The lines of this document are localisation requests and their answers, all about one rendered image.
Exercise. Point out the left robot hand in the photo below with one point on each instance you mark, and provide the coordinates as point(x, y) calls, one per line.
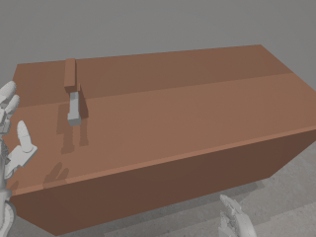
point(23, 153)

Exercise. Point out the counter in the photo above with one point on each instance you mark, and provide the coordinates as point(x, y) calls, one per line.
point(156, 129)

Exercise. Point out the left robot forearm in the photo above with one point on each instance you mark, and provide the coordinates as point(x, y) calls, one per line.
point(8, 213)

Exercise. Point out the tap lever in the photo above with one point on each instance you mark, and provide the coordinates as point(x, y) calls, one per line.
point(73, 116)

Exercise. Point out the right robot hand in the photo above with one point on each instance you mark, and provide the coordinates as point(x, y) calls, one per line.
point(238, 226)

